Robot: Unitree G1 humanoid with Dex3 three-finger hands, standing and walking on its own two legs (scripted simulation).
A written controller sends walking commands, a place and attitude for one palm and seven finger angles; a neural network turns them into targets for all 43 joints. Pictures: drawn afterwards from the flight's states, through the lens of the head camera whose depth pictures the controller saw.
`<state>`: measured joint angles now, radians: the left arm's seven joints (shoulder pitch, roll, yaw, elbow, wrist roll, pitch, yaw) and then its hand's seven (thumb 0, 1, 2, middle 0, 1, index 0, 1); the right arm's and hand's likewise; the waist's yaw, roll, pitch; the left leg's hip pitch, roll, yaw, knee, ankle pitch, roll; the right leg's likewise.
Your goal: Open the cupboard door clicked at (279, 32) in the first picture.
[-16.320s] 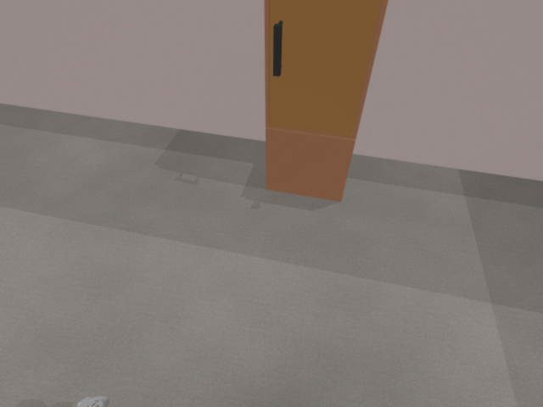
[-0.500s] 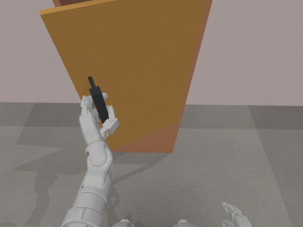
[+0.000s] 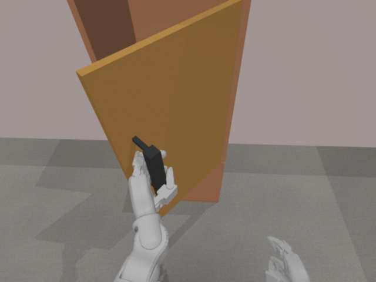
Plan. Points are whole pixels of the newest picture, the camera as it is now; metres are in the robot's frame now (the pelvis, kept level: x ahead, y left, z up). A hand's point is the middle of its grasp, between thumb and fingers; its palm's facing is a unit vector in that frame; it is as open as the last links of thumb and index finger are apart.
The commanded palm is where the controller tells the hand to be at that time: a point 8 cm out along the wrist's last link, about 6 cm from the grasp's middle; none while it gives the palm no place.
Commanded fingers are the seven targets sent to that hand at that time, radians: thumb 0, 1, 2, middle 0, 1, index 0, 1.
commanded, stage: open thumb and fingers to let go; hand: left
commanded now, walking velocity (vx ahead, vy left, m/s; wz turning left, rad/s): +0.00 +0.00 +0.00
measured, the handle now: (151, 169) +0.35 +0.10 +0.05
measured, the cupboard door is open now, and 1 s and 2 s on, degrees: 49 50 51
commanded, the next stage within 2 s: slide the hand sideways off the handle in 0.76 s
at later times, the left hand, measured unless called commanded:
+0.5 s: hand (167, 183) +0.31 +0.06 +0.06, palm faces +0.34 -0.94 -0.02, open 13.1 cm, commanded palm +0.26 +0.09 +0.05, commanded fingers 0.00 -0.50 0.30 -0.24 -0.85 -0.24 -0.85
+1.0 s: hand (167, 196) +0.28 +0.05 +0.05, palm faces -0.04 -0.99 -0.10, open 16.0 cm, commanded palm +0.26 +0.09 +0.05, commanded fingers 0.00 -0.50 0.30 -0.15 -0.30 -0.15 -0.30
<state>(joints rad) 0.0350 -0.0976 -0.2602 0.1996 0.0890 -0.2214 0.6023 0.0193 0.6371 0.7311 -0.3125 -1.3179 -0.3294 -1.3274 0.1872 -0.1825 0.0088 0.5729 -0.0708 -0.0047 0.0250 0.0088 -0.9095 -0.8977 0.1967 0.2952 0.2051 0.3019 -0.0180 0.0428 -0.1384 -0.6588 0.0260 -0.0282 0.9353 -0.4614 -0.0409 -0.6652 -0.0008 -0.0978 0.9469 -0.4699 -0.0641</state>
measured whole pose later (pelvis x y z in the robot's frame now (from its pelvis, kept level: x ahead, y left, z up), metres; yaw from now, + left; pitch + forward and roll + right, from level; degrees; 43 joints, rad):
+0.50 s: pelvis -0.01 +0.00 +0.00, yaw +0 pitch +11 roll +1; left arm -0.05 -0.12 -0.20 0.29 0.08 -0.28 0.60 0.00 -0.34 0.37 -0.30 -1.18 -0.30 -1.17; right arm 0.21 -0.20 -0.01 0.60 -0.07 -0.01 0.01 0.01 -0.91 -0.90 0.20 0.30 0.20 0.30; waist -0.01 0.04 -0.14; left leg -0.70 0.02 -0.03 0.94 -0.44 -0.04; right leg -0.71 -0.01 -0.10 0.97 -0.45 -0.07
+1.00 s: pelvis -0.02 +0.02 -0.01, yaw +0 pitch +10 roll +0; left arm -0.05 0.01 -0.25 0.27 0.06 -0.32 0.24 -0.01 -0.50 0.30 -0.27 -0.42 -0.18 -0.45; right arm 0.21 -0.20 0.01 0.55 -0.04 -0.02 0.01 0.01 -0.91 -0.90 0.20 0.30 0.21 0.30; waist 0.00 0.04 -0.12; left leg -0.72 0.00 -0.02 0.99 -0.45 -0.02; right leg -0.72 -0.02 -0.09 0.99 -0.45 -0.05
